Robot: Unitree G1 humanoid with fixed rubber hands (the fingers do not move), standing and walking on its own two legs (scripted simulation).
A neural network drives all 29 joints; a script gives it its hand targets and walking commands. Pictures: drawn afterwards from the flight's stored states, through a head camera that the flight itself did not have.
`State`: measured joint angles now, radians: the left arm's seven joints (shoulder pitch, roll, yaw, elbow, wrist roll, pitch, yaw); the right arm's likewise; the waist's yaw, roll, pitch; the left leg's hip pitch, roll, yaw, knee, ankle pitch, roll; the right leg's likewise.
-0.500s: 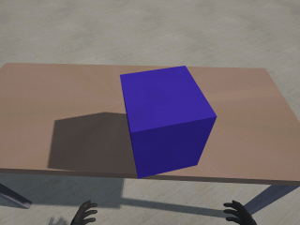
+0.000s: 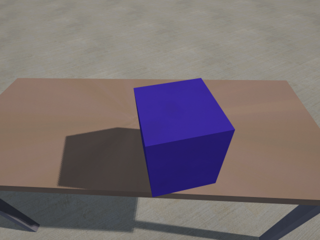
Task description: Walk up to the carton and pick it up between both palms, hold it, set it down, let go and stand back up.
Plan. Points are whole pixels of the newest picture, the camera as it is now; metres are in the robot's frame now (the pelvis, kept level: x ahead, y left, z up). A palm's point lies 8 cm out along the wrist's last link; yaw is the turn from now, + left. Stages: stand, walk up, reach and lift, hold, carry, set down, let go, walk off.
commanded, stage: stand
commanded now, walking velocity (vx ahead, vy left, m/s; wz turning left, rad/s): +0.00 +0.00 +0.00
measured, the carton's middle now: (176, 138) +0.40 -0.02 +0.03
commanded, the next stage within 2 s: none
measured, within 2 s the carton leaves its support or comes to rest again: neither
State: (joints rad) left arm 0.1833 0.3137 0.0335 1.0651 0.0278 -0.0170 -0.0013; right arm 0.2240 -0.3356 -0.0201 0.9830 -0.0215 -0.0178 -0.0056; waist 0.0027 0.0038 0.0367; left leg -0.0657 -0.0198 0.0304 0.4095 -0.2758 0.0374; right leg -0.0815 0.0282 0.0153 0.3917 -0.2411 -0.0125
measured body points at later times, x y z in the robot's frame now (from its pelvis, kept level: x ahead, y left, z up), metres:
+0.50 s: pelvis -0.02 +0.00 +0.00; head -0.03 +0.00 +0.45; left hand +0.03 +0.29 -0.13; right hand +0.05 -0.29 -0.13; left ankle -0.03 +0.09 -0.74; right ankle -0.01 -0.11 -0.74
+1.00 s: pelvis -0.02 +0.00 +0.01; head -0.02 +0.00 +0.46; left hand +0.03 +0.29 -0.13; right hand +0.05 -0.29 -0.13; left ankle -0.03 +0.09 -0.74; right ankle -0.01 -0.11 -0.74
